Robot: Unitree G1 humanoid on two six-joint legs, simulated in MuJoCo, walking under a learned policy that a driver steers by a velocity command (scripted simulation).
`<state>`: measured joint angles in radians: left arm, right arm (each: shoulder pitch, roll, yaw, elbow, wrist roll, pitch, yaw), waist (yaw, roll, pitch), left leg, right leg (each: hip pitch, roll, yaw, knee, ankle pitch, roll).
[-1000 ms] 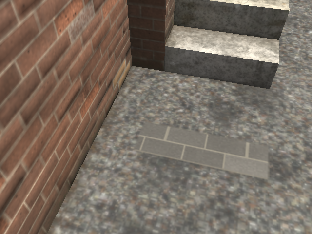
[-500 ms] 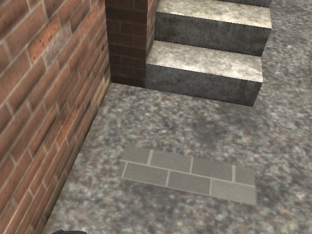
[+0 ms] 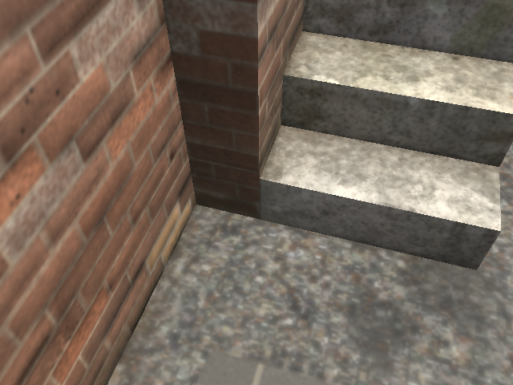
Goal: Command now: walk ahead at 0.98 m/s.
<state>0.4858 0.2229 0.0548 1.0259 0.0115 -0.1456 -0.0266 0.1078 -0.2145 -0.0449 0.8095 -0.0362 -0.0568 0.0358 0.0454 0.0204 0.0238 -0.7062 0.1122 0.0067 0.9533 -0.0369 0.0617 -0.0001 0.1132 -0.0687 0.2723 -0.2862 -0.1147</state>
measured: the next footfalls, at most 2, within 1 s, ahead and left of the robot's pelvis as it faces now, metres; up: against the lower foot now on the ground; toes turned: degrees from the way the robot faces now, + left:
left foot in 0.18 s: +0.39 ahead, +0.06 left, +0.00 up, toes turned +2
right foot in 0.60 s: +0.72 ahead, -0.13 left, +0.00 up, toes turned -3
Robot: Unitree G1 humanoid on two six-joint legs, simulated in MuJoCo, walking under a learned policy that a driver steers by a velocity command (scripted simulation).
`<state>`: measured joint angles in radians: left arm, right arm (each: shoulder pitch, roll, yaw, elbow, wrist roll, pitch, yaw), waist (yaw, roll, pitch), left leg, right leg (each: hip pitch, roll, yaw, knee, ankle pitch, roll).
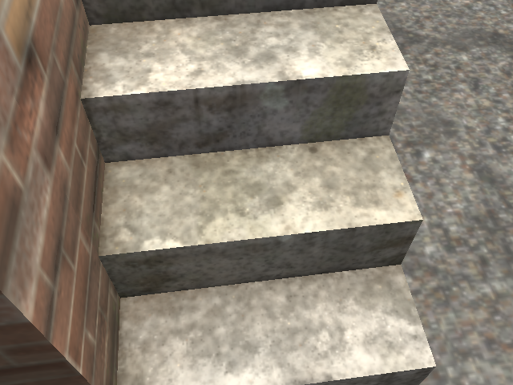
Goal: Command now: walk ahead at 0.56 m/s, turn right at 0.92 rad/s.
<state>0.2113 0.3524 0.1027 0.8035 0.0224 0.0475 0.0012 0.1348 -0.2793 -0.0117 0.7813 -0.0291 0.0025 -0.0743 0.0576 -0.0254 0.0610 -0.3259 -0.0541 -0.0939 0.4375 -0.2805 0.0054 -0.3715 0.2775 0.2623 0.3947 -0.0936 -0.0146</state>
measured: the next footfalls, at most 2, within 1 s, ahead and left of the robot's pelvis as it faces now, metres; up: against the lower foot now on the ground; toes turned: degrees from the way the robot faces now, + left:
right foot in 0.32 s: +0.05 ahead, -0.18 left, +0.00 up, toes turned -19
left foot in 0.78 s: +0.51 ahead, -0.15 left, +0.20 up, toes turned -9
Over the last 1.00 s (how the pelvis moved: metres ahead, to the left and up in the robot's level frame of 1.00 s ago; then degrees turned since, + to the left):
0.60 -0.09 0.00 -25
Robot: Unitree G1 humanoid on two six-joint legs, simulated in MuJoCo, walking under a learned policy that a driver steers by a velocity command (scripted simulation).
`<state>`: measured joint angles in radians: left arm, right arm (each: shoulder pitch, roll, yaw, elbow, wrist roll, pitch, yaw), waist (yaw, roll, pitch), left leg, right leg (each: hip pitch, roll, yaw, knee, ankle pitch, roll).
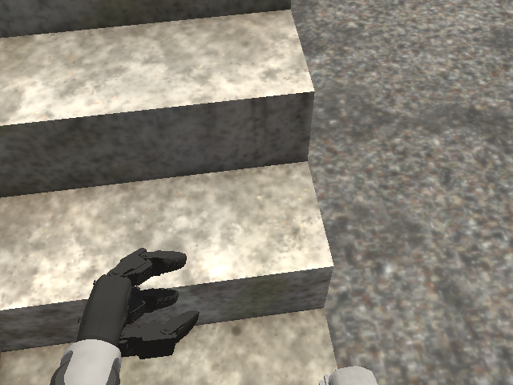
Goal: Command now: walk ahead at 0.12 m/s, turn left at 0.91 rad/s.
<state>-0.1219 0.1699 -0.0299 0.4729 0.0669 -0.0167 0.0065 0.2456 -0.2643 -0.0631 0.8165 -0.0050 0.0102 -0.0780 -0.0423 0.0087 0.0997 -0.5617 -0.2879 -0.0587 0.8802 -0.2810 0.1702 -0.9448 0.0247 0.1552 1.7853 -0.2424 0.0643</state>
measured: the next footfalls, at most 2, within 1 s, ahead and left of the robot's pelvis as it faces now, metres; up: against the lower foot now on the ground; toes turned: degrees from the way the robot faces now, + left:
right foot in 0.06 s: +0.18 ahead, -0.20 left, +0.13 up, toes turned +26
right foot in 0.72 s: +0.27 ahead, -0.32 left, -0.20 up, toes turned +31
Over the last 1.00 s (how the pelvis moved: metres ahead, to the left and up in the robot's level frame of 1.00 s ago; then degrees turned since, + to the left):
0.41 -0.16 0.14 6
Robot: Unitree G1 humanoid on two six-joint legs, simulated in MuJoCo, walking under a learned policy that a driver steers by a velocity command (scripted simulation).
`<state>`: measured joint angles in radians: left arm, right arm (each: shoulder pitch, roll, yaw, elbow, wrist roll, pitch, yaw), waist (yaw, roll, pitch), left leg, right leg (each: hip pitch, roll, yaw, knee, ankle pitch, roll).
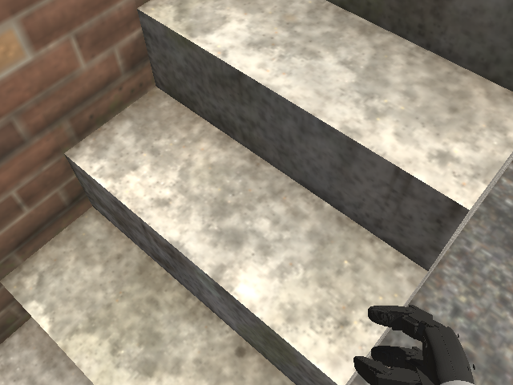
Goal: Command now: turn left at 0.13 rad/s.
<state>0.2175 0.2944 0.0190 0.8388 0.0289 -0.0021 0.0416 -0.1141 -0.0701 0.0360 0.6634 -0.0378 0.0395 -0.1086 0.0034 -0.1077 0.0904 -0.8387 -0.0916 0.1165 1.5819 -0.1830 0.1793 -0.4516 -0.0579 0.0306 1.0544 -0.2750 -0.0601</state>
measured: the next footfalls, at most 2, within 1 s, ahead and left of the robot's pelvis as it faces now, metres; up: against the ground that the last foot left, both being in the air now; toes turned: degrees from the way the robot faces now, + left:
right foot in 0.26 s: +0.16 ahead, -0.11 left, +0.01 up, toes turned +12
left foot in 0.50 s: -0.31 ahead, -0.10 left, +0.00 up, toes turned +13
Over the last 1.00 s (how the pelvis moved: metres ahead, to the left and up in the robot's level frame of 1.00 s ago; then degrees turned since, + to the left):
0.24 -0.25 -0.04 46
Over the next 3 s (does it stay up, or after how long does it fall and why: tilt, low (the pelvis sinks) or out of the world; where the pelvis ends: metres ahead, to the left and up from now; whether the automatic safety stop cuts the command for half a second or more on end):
stays up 0.24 -0.58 -0.09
